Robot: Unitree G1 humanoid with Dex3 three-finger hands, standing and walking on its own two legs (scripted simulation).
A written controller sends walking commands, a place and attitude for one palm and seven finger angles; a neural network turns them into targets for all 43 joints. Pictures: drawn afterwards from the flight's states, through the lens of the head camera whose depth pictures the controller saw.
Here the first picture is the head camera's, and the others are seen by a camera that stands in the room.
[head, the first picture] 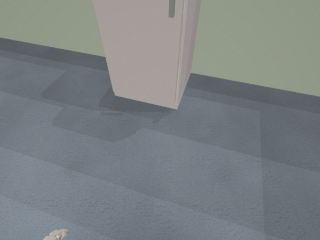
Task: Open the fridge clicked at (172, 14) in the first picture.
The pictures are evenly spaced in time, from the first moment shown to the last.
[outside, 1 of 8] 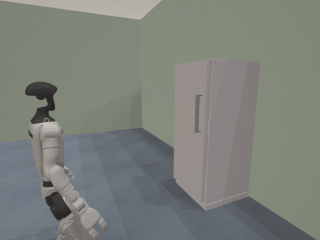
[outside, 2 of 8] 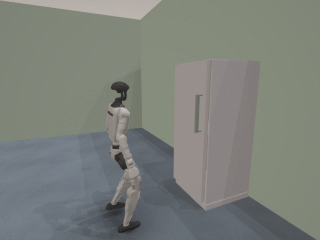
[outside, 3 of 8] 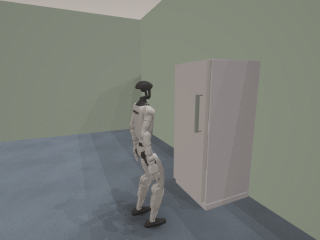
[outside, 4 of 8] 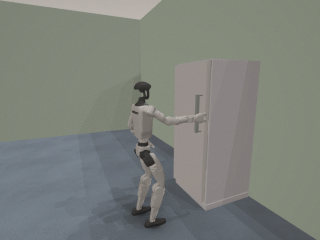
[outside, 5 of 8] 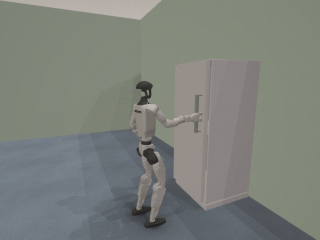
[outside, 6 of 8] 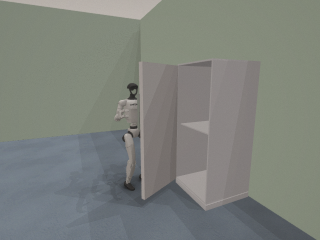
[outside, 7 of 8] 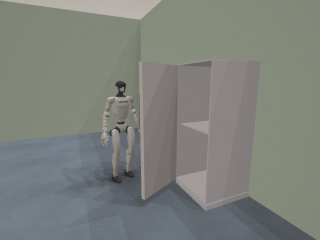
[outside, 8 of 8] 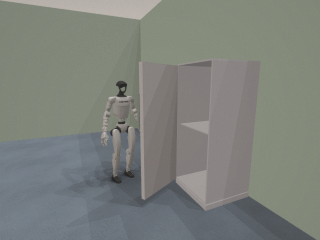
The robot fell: no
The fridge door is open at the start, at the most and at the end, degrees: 0 70 63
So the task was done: yes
